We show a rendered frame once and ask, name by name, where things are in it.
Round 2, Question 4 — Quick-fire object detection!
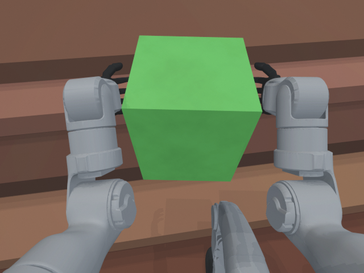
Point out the robot right forearm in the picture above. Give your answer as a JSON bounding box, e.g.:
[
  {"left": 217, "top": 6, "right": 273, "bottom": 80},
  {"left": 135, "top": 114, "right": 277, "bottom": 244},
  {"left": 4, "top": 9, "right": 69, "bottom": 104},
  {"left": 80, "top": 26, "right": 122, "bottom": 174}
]
[{"left": 262, "top": 77, "right": 342, "bottom": 212}]

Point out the robot left forearm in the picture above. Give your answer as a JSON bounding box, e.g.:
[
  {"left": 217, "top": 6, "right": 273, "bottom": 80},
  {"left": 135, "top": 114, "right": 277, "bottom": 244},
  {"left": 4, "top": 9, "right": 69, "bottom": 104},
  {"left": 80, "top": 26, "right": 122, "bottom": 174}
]
[{"left": 63, "top": 76, "right": 123, "bottom": 221}]

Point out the carton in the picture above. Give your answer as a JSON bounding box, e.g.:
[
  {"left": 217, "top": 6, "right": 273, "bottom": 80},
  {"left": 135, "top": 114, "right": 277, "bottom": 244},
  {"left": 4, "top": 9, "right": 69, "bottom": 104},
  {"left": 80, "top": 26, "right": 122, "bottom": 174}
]
[{"left": 121, "top": 35, "right": 262, "bottom": 181}]

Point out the robot right shin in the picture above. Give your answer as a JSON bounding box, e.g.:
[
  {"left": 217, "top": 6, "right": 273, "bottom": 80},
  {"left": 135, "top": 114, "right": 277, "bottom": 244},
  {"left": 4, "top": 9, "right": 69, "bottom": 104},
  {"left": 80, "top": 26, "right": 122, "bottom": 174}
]
[{"left": 211, "top": 201, "right": 228, "bottom": 273}]

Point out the robot left hand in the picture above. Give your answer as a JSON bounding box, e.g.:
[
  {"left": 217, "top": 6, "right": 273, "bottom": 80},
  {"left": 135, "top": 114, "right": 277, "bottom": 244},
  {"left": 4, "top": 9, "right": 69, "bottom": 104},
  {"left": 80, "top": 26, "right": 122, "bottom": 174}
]
[{"left": 101, "top": 63, "right": 129, "bottom": 115}]

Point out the right robot upper arm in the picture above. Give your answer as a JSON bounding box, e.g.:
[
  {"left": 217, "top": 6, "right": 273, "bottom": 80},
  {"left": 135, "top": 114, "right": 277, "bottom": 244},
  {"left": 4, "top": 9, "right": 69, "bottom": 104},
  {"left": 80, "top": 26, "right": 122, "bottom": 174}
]
[{"left": 266, "top": 180, "right": 364, "bottom": 273}]

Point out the left robot upper arm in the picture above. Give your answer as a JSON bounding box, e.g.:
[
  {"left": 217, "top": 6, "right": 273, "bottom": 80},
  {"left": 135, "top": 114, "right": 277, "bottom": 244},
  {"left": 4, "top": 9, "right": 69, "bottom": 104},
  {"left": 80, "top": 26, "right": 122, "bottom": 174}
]
[{"left": 3, "top": 179, "right": 137, "bottom": 273}]

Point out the right robot thigh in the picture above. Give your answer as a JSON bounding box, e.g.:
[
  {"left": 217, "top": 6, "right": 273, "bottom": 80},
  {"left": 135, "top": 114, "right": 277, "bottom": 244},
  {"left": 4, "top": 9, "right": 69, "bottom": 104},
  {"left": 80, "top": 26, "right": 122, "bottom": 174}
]
[{"left": 211, "top": 202, "right": 270, "bottom": 273}]

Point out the robot right hand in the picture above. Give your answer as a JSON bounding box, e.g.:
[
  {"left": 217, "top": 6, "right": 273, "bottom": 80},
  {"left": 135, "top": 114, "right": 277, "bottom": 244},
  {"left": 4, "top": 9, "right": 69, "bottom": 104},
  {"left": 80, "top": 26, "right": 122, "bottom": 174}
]
[{"left": 254, "top": 63, "right": 280, "bottom": 115}]

